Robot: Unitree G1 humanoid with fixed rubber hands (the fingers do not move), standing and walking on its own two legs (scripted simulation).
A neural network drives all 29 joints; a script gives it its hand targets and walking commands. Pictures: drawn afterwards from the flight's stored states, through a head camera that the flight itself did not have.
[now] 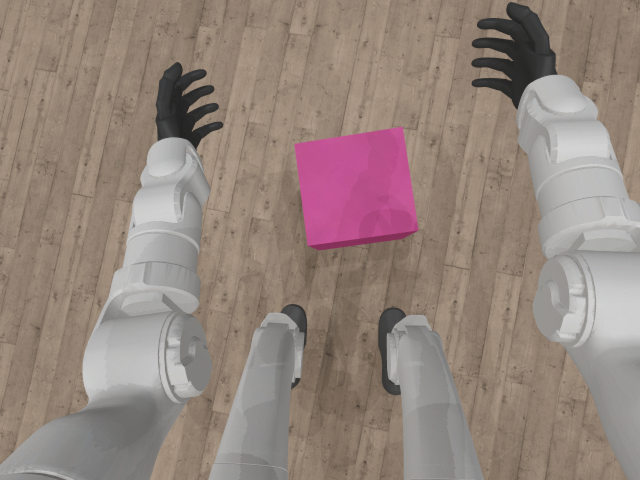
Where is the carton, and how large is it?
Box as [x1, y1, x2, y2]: [294, 127, 418, 249]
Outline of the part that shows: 402,127 294,144 307,244 309,246 317,249 325,249 398,239 418,230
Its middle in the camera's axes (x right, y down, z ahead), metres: +0.07 -0.09 +0.87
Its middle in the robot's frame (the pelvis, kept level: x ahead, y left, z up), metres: +0.48 -0.01 -0.51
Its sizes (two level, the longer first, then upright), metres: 0.210 0.200 0.250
